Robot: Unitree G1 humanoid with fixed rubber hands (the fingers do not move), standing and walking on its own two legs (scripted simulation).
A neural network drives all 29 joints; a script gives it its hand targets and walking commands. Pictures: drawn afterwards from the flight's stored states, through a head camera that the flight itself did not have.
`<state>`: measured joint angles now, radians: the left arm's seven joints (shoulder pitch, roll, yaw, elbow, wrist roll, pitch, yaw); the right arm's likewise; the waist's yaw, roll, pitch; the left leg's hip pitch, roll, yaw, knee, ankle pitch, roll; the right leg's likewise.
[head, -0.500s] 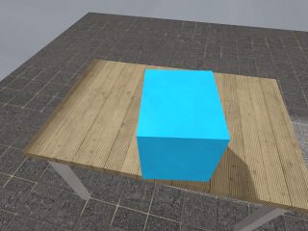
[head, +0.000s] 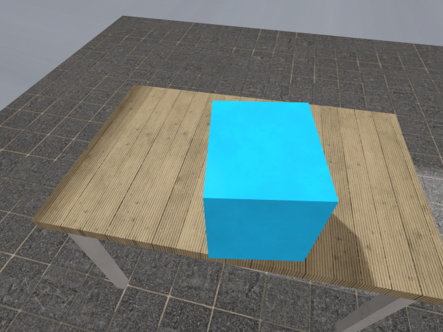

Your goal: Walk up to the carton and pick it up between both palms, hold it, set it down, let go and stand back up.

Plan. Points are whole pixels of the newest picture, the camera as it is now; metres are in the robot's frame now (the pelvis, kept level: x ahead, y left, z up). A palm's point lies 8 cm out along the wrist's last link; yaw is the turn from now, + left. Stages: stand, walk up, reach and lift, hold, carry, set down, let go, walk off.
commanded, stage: walk up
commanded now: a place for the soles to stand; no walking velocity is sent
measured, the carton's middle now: (258, 180) +0.45 -0.06 -0.02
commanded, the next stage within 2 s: reach and lift in 0.56 s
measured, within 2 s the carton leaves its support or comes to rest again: neither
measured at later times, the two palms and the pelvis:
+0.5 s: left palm out of the picture -0.02 +0.25 -0.14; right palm out of the picture +0.02 -0.26 -0.13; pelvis -0.01 +0.00 +0.00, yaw +0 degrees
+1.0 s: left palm out of the picture +0.13 +0.22 -0.11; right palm out of the picture +0.15 -0.29 -0.10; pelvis -0.01 -0.03 -0.02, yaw +2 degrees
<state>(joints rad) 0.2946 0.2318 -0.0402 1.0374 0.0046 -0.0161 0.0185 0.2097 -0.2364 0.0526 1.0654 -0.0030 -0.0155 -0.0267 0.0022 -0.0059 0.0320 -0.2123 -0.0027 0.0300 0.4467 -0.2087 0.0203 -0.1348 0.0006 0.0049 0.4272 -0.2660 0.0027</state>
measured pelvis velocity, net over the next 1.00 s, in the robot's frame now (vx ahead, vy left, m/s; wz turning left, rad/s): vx -0.01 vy -0.03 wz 0.03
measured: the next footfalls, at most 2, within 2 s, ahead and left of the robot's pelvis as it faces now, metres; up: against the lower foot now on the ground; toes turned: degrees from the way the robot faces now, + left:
none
